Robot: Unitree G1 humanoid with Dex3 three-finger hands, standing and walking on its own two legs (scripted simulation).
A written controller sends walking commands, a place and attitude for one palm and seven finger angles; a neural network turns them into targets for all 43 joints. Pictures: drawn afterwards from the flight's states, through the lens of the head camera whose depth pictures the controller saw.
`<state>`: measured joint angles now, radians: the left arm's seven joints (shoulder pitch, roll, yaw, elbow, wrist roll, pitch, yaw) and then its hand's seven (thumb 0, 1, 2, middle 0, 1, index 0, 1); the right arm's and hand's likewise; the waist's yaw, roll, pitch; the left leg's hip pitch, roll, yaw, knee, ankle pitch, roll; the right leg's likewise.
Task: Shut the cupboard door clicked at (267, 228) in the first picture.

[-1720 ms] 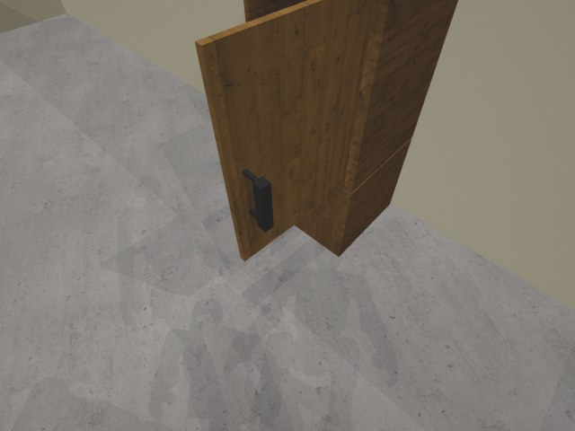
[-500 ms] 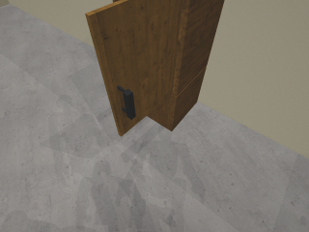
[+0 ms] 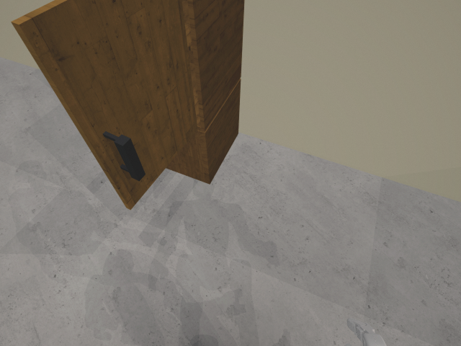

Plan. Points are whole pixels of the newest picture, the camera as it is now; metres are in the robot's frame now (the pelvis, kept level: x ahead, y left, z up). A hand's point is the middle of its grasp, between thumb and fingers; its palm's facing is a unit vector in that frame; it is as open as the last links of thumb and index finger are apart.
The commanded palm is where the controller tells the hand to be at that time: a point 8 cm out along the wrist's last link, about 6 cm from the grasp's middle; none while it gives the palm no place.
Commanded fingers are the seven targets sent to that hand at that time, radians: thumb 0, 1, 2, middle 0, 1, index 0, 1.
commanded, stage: walk to a spot facing it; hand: left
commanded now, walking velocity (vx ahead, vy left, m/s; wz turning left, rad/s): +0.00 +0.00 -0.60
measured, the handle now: (123, 156) +0.52 +0.33 -0.09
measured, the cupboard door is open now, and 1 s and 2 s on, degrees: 85 85 85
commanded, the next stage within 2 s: turn to face it in 1.88 s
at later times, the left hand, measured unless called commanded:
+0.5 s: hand (165, 341) +0.14 +0.15 -0.16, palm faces -0.28 -0.93 -0.25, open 7.4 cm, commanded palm none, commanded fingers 0.00 0.90 0.90 -0.20 -0.30 -0.20 -0.30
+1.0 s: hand (240, 278) +0.27 +0.01 -0.16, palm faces -0.56 -0.80 -0.22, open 7.3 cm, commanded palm none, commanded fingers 0.00 0.90 0.90 -0.20 -0.30 -0.20 -0.30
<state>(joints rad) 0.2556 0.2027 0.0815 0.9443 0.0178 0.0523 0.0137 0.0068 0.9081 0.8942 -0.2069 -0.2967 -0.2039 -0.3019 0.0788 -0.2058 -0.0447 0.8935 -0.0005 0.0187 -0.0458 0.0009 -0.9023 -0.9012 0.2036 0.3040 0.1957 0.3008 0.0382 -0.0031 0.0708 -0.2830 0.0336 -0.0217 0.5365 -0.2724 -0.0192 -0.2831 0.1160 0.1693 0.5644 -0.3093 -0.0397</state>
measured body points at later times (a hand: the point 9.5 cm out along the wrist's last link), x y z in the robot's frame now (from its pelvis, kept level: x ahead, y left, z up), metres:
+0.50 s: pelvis +0.00 -0.03 +0.00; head +0.06 -0.05 +0.44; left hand +0.15 +0.19 -0.14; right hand +0.00 -0.32 -0.14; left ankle +0.02 +0.10 -0.70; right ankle -0.01 -0.14 -0.73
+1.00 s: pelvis +0.07 -0.10 +0.00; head +0.12 -0.13 +0.44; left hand +0.30 +0.05 -0.14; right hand -0.05 -0.35 -0.14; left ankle +0.14 +0.02 -0.69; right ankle -0.01 -0.20 -0.73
